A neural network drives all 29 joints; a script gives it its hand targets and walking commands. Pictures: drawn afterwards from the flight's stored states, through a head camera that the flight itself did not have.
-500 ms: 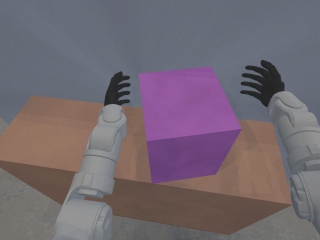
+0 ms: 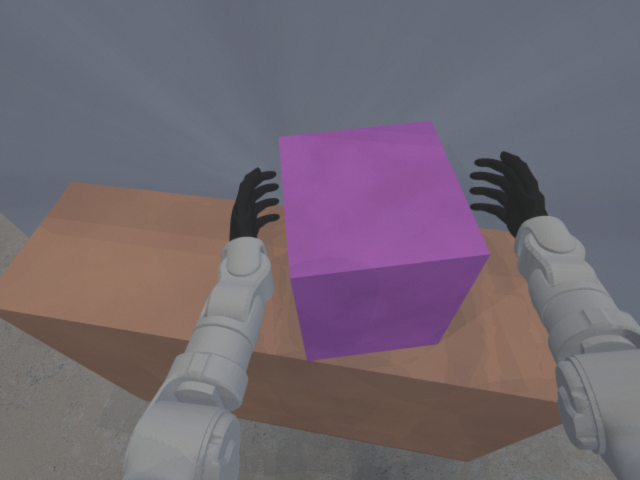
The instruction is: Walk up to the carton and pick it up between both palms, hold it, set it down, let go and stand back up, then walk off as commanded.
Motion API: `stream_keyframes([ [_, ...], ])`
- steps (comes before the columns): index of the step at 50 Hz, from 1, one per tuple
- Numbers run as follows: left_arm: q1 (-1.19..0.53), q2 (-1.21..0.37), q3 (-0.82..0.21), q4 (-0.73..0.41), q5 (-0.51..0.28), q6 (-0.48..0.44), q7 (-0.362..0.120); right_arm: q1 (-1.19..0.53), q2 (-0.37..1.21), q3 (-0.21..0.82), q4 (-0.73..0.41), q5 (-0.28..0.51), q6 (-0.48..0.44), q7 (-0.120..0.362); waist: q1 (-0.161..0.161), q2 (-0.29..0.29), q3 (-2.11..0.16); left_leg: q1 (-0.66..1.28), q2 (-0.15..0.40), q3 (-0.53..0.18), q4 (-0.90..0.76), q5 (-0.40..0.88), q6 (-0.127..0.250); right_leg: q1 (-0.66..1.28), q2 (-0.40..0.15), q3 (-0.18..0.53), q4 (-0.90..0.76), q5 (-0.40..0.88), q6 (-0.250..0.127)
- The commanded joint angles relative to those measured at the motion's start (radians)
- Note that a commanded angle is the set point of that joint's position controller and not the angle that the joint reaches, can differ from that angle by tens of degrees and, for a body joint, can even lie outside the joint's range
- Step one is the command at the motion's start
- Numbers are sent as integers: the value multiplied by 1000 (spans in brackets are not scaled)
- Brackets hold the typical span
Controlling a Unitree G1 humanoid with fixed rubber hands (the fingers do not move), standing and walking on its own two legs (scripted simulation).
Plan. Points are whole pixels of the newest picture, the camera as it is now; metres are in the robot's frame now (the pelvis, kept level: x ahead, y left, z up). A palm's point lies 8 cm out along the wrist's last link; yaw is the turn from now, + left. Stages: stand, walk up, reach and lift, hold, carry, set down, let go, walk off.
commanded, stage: reach and lift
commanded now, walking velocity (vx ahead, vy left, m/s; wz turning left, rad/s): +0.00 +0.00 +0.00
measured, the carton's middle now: (364, 249) +0.43 +0.03 +0.01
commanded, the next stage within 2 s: none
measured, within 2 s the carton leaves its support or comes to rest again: neither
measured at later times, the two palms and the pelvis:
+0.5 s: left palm (253, 235) +0.39 +0.17 +0.07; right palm (485, 214) +0.46 -0.12 +0.07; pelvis +0.00 +0.00 +0.00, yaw +0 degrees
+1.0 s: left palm (254, 239) +0.39 +0.17 +0.07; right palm (486, 216) +0.46 -0.12 +0.07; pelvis +0.00 +0.00 +0.00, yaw +0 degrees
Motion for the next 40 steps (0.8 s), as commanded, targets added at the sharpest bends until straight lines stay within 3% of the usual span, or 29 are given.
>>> stream_keyframes([
  [1, -342, -77, 32, -50, 55, -68, 8, -464, -88, 45, -137, 19, -66, -22, 107, -37, -668, 128, -30, 22, 48, 574, -53, 294, 29, -63, 52, 459, -32],
  [2, -362, -95, 22, -58, 59, -73, 8, -477, -67, 39, -134, 11, -68, -22, 98, -24, -675, 126, -31, 16, 54, 572, -55, 287, 27, -62, 55, 455, -34],
  [7, -364, -116, 66, -22, 93, -80, -5, -465, 2, 26, -115, -24, -46, -35, 90, -60, -583, 65, -37, 20, 28, 488, -37, 329, 14, -51, 55, 428, -14],
  [14, -381, -164, 90, -54, 148, -83, 5, -481, 53, -50, -139, -110, -51, -67, 69, -28, -622, 111, -33, 16, 42, 535, -51, 301, 23, -65, 49, 432, -21],
  [17, -375, -192, 99, -85, 171, -79, 10, -480, 67, -97, -148, -148, -60, -88, 44, -15, -648, 154, -31, 13, 53, 586, -63, 295, 30, -78, 45, 457, -24],
  [23, -403, -244, 73, -97, 164, -76, 18, -485, 138, -83, -110, -127, -48, -88, 50, 15, -637, 207, -20, 8, 71, 612, -71, 233, 38, -85, 12, 387, -51],
  [27, -400, -254, 85, -93, 179, -80, 12, -472, 169, -91, -123, -142, -47, -97, 43, 0, -643, 201, -24, 8, 72, 618, -63, 258, 35, -79, 15, 428, -46],
  [35, -410, -349, 139, -57, 263, -105, -45, -460, 321, -156, -137, -257, -62, -65, 27, -26, -610, 193, -35, 20, 33, 577, -50, 290, 16, -91, 30, 439, -28],
  [40, -422, -643, 93, 14, 354, -112, -148, -438, 718, -166, -128, -422, -86, 20, 1, -25, -608, 213, -44, 33, 0, 574, -37, 341, 0, -108, 23, 495, -29],
])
